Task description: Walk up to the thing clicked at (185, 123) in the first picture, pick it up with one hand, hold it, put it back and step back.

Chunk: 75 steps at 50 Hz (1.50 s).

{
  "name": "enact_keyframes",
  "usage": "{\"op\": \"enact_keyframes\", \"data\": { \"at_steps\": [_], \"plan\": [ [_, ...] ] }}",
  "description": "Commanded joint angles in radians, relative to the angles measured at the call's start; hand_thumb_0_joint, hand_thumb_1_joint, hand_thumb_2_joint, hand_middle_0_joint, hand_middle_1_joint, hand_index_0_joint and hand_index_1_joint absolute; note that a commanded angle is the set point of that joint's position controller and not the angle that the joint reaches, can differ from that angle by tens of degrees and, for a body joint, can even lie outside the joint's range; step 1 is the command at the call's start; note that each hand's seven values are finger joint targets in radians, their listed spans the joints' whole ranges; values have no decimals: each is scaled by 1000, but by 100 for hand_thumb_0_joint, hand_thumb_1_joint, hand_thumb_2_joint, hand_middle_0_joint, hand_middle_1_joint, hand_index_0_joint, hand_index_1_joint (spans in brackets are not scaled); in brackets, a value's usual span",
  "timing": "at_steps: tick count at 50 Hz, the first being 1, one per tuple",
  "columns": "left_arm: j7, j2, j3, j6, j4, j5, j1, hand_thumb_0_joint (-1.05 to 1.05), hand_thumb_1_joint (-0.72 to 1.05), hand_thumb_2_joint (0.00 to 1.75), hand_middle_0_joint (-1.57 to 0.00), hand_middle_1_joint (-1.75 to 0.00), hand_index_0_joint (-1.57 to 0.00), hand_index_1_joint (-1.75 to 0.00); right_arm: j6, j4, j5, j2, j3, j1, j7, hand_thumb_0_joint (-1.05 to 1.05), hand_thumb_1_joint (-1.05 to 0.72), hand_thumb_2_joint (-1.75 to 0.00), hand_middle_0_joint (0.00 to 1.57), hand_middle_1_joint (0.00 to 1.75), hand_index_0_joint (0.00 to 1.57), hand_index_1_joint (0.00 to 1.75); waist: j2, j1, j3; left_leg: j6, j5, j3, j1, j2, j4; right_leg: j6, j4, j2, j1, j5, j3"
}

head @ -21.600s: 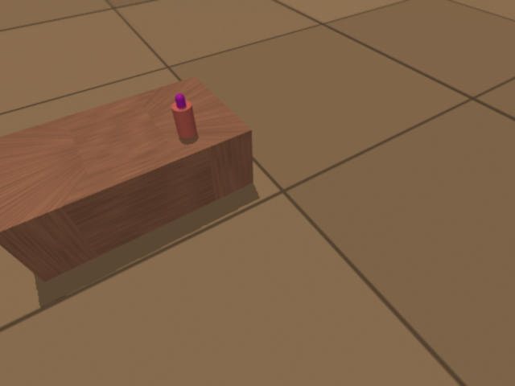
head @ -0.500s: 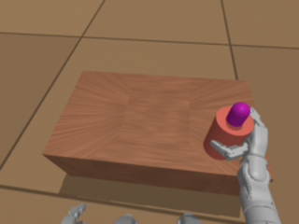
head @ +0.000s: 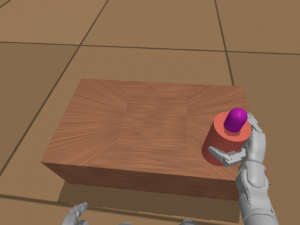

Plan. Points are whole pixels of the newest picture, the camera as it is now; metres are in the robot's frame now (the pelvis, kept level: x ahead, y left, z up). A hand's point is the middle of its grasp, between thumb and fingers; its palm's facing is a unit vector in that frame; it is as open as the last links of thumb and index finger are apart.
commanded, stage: hold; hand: right
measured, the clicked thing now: (226, 135) +0.35 -0.17 +0.05
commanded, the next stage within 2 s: none
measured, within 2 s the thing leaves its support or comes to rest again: neither
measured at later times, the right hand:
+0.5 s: hand (232, 142) +0.33 -0.18 +0.05, palm faces +0.25 +0.97 +0.00, open 11.9 cm
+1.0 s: hand (228, 143) +0.32 -0.17 +0.05, palm faces +0.25 +0.97 +0.00, open 11.9 cm
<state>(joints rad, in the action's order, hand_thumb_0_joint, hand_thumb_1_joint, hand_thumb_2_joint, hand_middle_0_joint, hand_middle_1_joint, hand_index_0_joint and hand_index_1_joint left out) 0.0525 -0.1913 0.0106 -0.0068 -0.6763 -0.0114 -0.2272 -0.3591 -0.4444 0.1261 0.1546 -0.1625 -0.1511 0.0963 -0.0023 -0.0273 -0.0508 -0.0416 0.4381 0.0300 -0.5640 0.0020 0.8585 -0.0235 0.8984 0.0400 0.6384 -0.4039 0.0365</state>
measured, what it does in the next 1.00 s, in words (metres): stands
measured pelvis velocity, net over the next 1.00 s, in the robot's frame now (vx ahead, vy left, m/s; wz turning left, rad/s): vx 0.00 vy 0.00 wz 0.00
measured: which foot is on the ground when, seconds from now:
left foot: down 0.00-1.00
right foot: down 0.00-1.00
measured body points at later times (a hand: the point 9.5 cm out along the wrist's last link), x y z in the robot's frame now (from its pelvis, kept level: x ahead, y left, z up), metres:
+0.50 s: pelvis +0.00 -0.01 +0.01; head +0.04 -0.02 +0.45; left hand +0.13 +0.23 -0.10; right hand +0.31 -0.23 +0.05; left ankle +0.00 +0.15 -0.69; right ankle +0.03 -0.13 -0.69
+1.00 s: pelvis +0.00 +0.00 +0.01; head +0.04 +0.00 +0.45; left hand +0.13 +0.24 -0.10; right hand +0.30 -0.22 +0.06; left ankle +0.00 +0.15 -0.69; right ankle +0.03 -0.13 -0.69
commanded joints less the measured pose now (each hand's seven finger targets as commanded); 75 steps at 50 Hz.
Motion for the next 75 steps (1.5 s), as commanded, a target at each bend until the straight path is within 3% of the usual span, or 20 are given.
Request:
{"op": "enact_keyframes", "data": {
  "at_steps": [1,7,14,17,20,23,26,28,29,30,35,42,51,59,65,66,67,69,71,75],
  "plan": [
    [12,-135,38,-39,124,2,28,0,90,91,-21,-32,-21,-32,-117,345,10,143,-37,-357,4,0,3,-125,118,137,123,137,66,1,-327,44,-294,-49,84,-21,-116,20,-136,-15,-252,251,-36],
    [9,-130,35,-44,131,3,48,0,89,91,-21,-32,-21,-32,-110,355,15,127,-31,-341,9,0,4,-126,119,138,124,138,60,7,-305,43,-238,-57,92,-24,-135,17,-161,-13,-247,195,-29],
    [13,-142,48,-44,115,2,19,0,89,92,-21,-32,-21,-32,-96,334,12,103,-11,-275,13,0,6,-127,118,139,124,139,43,0,-314,40,-305,-59,114,-23,-131,17,-157,-14,-264,268,-30],
    [13,-116,27,-49,128,4,32,0,89,92,-21,-32,-21,-32,-102,405,16,104,-4,-338,14,0,5,-127,118,138,123,138,48,1,-315,39,-309,-59,119,-20,-136,17,-159,-14,-274,272,-30],
    [12,-123,33,-52,126,4,44,0,89,92,-21,-32,-21,-32,-95,374,9,92,9,-295,18,0,3,-128,120,139,125,139,55,4,-274,42,-262,-60,100,-21,-143,16,-173,-14,-260,223,-28],
    [12,-132,38,-55,116,2,36,0,89,92,-21,-32,-21,-32,-100,376,7,117,-14,-302,17,0,1,-129,120,140,125,140,60,9,-301,40,-290,-61,114,-20,-137,13,-172,-12,-276,256,-25],
    [7,-128,32,-53,129,4,43,0,89,91,-21,-32,-21,-32,-100,411,6,95,17,-340,19,0,3,-129,120,140,126,140,85,1,-287,44,-269,-63,90,-23,-132,5,-190,-4,-286,244,-11],
    [8,-125,32,-56,125,3,48,0,89,91,-21,-32,-21,-32,-101,393,7,111,-5,-340,20,0,2,-128,119,139,125,139,90,7,-291,43,-249,-61,103,-21,-145,8,-191,-8,-279,212,-17],
    [6,-121,29,-60,128,3,56,0,89,92,-21,-32,-21,-32,-97,374,9,73,31,-312,16,0,0,-129,121,140,126,140,74,-4,-269,42,-239,-64,97,-24,-147,9,-196,-8,-270,197,-15],
    [7,-141,46,-59,115,2,39,0,89,92,-21,-32,-21,-32,-93,357,11,101,-6,-314,20,0,1,-130,121,141,126,141,53,0,-287,41,-231,-64,99,-24,-152,12,-192,-9,-264,189,-17],
    [5,-129,36,-59,120,2,43,0,90,91,-21,-32,-21,-32,-94,362,11,80,17,-300,19,0,1,-128,120,140,125,140,55,3,-290,42,-259,-65,103,-24,-148,12,-185,-12,-273,222,-24],
    [8,-119,31,-58,123,1,45,0,90,91,-21,-31,-21,-32,-105,379,13,118,-28,-309,22,0,1,-128,119,139,125,139,43,11,-295,37,-302,-51,131,-18,-147,22,-160,-22,-255,255,-38],
    [14,-144,49,-63,113,0,41,0,90,91,-21,-32,-21,-32,-105,366,17,92,4,-304,10,0,1,-130,121,141,126,141,44,-10,-285,37,-276,-46,106,-18,-150,24,-162,-20,-252,217,-38],
    [16,-134,41,-62,111,0,45,0,89,91,-21,-31,-21,-31,-114,348,17,125,-41,-289,11,0,0,-130,121,141,127,141,33,11,-297,36,-292,-44,119,-16,-144,25,-152,-23,-251,236,-40],
    [14,-129,32,-61,127,1,58,0,90,91,-21,-32,-21,-32,-112,385,18,102,-9,-296,8,0,-2,-130,121,141,126,141,44,7,-300,40,-278,-44,116,-19,-144,22,-161,-22,-253,225,-40],
    [15,-136,41,-61,111,-1,49,0,90,91,-21,-31,-21,-31,-109,336,16,109,-26,-279,10,0,0,-130,120,141,126,141,46,6,-298,38,-288,-46,117,-18,-142,21,-157,-22,-251,234,-40],
    [14,-127,31,-60,124,0,56,0,89,92,-21,-31,-21,-32,-109,364,17,87,-1,-280,9,0,0,-130,121,141,126,141,41,3,-296,40,-290,-48,107,-20,-142,21,-160,-20,-257,238,-38],
    [14,-132,35,-57,119,0,47,0,90,91,-21,-31,-21,-32,-108,367,15,111,-24,-268,13,0,1,-131,121,142,127,142,49,15,-313,41,-298,-51,126,-20,-138,19,-163,-20,-264,253,-38],
    [13,-127,31,-58,119,0,55,0,90,91,-21,-32,-21,-31,-108,377,16,89,6,-302,9,0,-1,-130,121,141,126,141,57,0,-300,41,-278,-52,105,-22,-141,17,-168,-17,-270,233,-35],
    [16,-130,35,-60,118,-1,51,0,89,91,-21,-32,-21,-32,-110,365,20,111,-28,-295,14,0,-1,-130,121,141,127,141,39,7,-295,41,-260,-57,104,-24,-144,19,-174,-16,-256,216,-30]
  ]
}}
